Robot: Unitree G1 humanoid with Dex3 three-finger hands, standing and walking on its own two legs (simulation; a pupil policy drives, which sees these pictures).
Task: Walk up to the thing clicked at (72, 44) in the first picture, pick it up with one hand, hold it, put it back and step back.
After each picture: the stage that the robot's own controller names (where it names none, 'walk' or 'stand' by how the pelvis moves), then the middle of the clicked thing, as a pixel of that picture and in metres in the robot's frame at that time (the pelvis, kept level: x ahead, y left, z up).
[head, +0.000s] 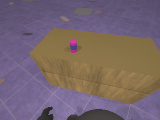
stand; (73, 46) +0.66 +0.19 +0.00
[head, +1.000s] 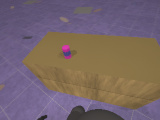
walk; (66, 52) +0.56 +0.26 +0.00
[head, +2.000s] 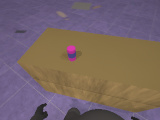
stand; (71, 53) +0.50 +0.18 +0.03
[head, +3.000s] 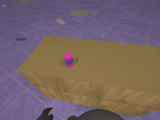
stand; (69, 60) +0.48 +0.20 +0.00
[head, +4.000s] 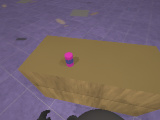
stand; (69, 59) +0.49 +0.20 +0.00
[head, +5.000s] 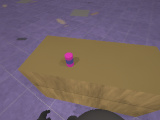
stand; (69, 60) +0.49 +0.20 +0.00
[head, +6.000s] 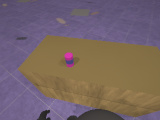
stand; (69, 60) +0.48 +0.20 +0.00
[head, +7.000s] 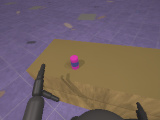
rise first; (74, 62) +0.47 +0.18 +0.00
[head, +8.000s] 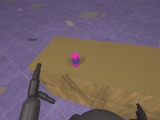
go down; (75, 59) +0.49 +0.18 +0.00
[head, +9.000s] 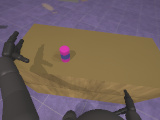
go down; (65, 54) +0.49 +0.17 +0.03
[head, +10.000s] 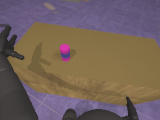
approach; (65, 53) +0.48 +0.17 +0.04
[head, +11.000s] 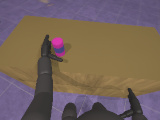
close in; (59, 47) +0.49 +0.19 +0.07
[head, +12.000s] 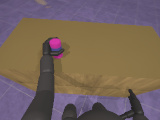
lift; (56, 48) +0.49 +0.19 +0.08
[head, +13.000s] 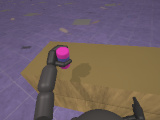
lift; (63, 58) +0.33 +0.17 +0.22
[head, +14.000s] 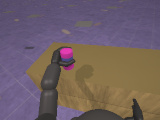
hold; (67, 59) +0.33 +0.16 +0.21
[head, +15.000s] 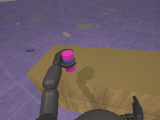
hold; (69, 61) +0.33 +0.15 +0.20
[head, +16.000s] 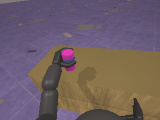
crouch; (69, 60) +0.32 +0.15 +0.22
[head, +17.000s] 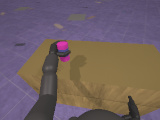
crouch; (63, 51) +0.43 +0.18 +0.18
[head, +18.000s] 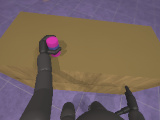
lower; (54, 47) +0.49 +0.20 +0.06
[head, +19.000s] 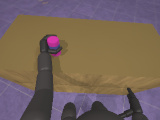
lower; (54, 46) +0.49 +0.20 +0.08
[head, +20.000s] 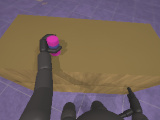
lower; (54, 46) +0.50 +0.20 +0.08
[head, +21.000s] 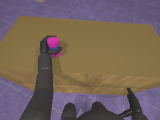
lower; (54, 47) +0.49 +0.20 +0.07
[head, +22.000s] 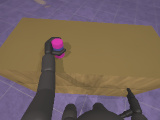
loosen; (58, 48) +0.49 +0.18 +0.07
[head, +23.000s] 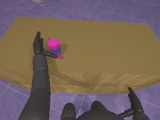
withdraw; (55, 48) +0.49 +0.19 +0.07
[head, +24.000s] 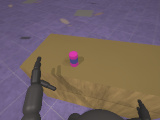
sink last; (73, 59) +0.47 +0.17 +0.04
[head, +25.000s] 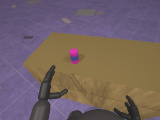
stand; (74, 56) +0.49 +0.18 +0.04
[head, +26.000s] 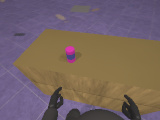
stand; (70, 54) +0.48 +0.18 +0.06
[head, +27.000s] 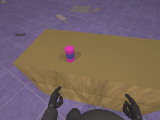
stand; (70, 54) +0.48 +0.18 +0.07
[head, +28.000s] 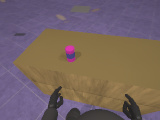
stand; (70, 54) +0.48 +0.18 +0.07
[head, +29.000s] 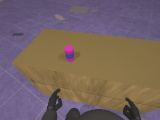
stand; (69, 54) +0.49 +0.18 +0.07
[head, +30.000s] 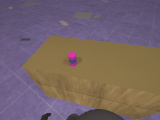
stand; (72, 59) +0.50 +0.18 +0.01
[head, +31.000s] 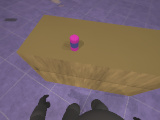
walk; (74, 43) +0.56 +0.15 +0.02
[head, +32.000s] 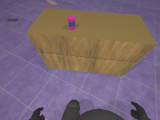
walk; (71, 23) +0.85 +0.26 +0.03
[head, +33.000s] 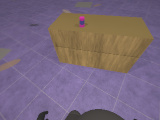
stand; (81, 22) +1.11 +0.20 +0.01
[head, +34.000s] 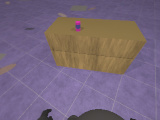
stand; (78, 26) +1.09 +0.21 +0.00
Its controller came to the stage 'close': yes
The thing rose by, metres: 0.21
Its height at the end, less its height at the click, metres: +0.00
